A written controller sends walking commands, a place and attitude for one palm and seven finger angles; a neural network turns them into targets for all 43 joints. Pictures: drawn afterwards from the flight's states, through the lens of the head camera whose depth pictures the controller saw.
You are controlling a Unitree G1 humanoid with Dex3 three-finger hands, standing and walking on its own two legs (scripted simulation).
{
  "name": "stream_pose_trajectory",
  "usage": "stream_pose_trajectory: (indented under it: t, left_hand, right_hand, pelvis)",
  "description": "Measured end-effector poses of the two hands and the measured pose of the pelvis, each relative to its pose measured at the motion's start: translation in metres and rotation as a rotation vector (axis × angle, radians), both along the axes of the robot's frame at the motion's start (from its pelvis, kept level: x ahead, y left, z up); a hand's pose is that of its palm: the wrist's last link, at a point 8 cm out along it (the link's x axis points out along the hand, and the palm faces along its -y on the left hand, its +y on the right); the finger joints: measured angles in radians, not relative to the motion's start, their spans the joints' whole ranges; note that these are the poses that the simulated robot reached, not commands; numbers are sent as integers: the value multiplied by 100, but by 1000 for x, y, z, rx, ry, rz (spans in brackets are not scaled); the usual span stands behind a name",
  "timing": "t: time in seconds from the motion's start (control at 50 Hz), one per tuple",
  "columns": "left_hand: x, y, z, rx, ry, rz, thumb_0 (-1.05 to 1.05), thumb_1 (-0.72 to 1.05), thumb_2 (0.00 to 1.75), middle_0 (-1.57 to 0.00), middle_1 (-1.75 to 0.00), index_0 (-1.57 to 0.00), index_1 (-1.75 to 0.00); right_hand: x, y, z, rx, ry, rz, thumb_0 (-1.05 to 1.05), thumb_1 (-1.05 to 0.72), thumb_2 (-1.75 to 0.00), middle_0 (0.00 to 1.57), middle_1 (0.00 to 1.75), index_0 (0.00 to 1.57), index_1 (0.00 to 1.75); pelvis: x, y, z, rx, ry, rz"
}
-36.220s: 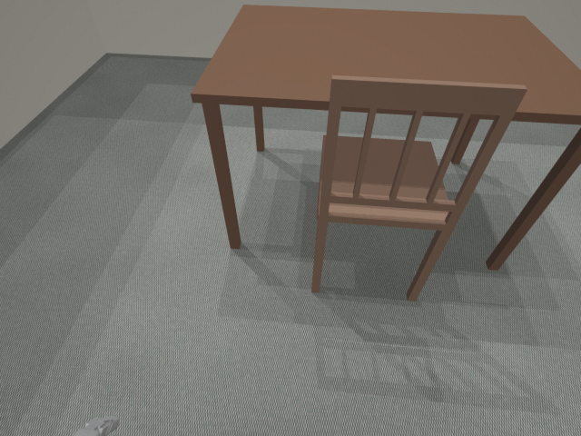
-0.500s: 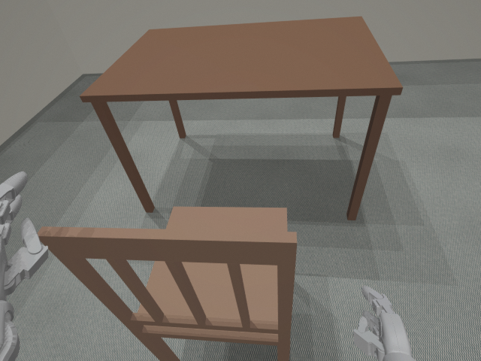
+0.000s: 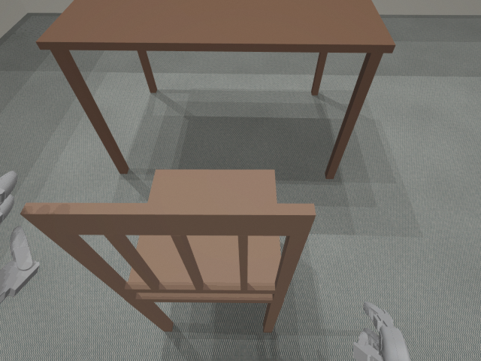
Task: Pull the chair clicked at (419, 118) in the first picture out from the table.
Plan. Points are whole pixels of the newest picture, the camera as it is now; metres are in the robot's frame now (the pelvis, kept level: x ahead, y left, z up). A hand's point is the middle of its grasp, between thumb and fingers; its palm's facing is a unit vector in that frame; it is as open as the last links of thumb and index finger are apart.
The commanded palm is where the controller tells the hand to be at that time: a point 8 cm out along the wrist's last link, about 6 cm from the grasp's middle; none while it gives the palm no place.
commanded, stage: step back with the hand held close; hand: left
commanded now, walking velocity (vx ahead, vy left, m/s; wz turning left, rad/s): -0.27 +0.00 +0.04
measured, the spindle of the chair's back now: (190, 263) +0.30 +0.12 -0.09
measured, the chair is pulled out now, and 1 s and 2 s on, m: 0.57 0.57 0.57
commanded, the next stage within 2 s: stop stepping back and stand still in 1.48 s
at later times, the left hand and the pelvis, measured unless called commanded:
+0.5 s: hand (6, 296) +0.16 +0.26 +0.16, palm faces +0.43 -0.74 -0.52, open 7.5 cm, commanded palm +0.09 +0.29 +0.18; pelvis -0.04 -0.01 -0.01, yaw +2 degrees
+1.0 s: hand out of the picture +0.13 +0.27 +0.17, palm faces +0.49 -0.68 -0.54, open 7.4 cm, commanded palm +0.06 +0.29 +0.18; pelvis -0.06 -0.01 -0.02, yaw +3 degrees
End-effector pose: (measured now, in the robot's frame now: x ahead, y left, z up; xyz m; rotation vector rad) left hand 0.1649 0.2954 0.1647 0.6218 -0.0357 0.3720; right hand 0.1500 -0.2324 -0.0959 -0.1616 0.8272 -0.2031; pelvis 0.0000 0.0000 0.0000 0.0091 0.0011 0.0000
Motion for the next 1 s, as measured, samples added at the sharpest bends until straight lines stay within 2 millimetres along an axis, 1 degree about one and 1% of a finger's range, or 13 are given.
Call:
stream_pose_trajectory:
  t: [0.08,0.16,0.2,0.26,0.32,0.4,0.5,0.58,0.64,0.74,0.88,0.94,1.0]
  left_hand:
    - [-13,-4,10,6,-95,-21,2,89,90,-22,-30,-21,-30]
    - [-27,-4,24,35,-184,-8,2,89,90,-22,-30,-21,-30]
    - [-34,-4,27,37,-208,10,2,89,90,-22,-30,-21,-30]
    - [-40,-4,24,17,-216,36,2,89,90,-21,-30,-21,-30]
    - [-42,-4,15,-17,-202,47,2,89,90,-21,-30,-21,-30]
    - [-42,-4,7,-37,-176,26,2,89,90,-21,-30,-21,-30]
    - [-45,-5,16,43,-198,-34,2,89,90,-22,-30,-21,-30]
    - [-53,-6,25,127,-223,-44,2,89,90,-22,-30,-21,-30]
    - [-60,-8,29,150,-245,-26,2,89,90,-22,-30,-21,-30]
    - [-64,-10,27,89,-267,2,2,89,90,-22,-30,-21,-30]
    - [-67,2,17,74,-238,-21,2,89,90,-22,-30,-21,-30]
    - [-74,5,20,101,-246,-16,2,88,90,-22,-30,-21,-30]
    - [-82,2,24,133,-274,-22,2,89,90,-22,-30,-21,-30]
  right_hand:
    - [2,6,6,-16,-31,42,2,-91,-90,21,30,20,30]
    - [7,6,12,-21,-82,72,2,-91,-90,21,30,21,30]
    - [9,5,14,-19,-107,80,2,-90,-90,21,30,21,30]
    - [6,0,15,-23,-128,85,1,-90,-90,21,30,21,30]
    - [-2,-6,16,-42,-119,88,1,-90,-90,21,30,21,30]
    - [-20,-13,17,-79,-81,86,1,-91,-90,21,30,21,30]
    - [-41,-18,13,-95,-48,64,1,-91,-90,21,30,21,30]
    - [-48,-19,4,-74,-44,50,2,-91,-90,21,30,21,30]
    - [-49,-18,-4,-53,-44,53,2,-91,-90,21,30,21,30]
    - [-50,-16,-10,-50,-12,90,2,-91,-90,21,30,21,30]
    - [-51,-9,2,-80,-40,86,2,-91,-90,21,30,21,30]
    - [-48,-5,6,-70,-71,88,2,-91,-90,21,30,21,30]
    - [-42,-2,3,-62,-88,118,1,-90,-90,21,30,21,30]
  pelvis:
    - [-8,-4,-3,-4,-4,11]
    - [-15,-9,-6,-10,-10,14]
    - [-18,-11,-7,-14,-11,12]
    - [-24,-12,-8,-17,-9,8]
    - [-30,-11,-8,-17,-2,6]
    - [-37,-9,-8,-22,6,10]
    - [-45,-9,-11,-25,4,27]
    - [-46,-13,-17,-24,0,33]
    - [-47,-17,-20,-25,0,36]
    - [-51,-16,-18,-17,14,38]
    - [-61,-7,-17,-40,13,48]
    - [-61,-9,-18,-60,22,78]
    - [-62,-14,-22,-55,46,57]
